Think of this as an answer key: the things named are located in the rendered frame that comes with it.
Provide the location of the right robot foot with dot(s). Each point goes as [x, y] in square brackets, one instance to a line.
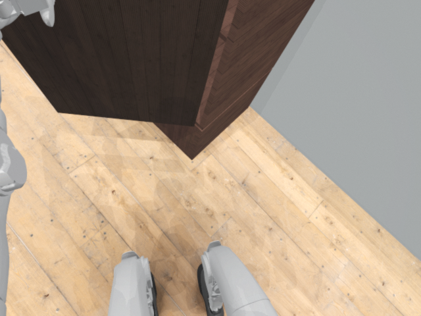
[205, 294]

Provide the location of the left robot upper arm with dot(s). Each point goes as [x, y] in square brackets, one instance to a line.
[13, 175]

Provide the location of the robot left thigh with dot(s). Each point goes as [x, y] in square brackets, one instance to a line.
[131, 283]

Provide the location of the cupboard door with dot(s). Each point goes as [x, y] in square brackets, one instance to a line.
[143, 60]

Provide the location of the left robot hand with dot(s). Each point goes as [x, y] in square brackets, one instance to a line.
[11, 9]

